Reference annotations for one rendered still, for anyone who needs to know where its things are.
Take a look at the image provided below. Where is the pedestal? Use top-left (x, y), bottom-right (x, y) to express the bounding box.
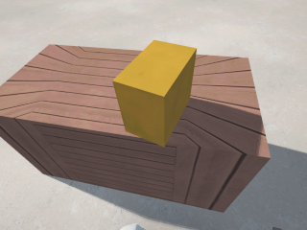
top-left (0, 44), bottom-right (271, 213)

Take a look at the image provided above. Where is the carton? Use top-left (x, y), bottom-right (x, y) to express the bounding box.
top-left (112, 40), bottom-right (197, 147)

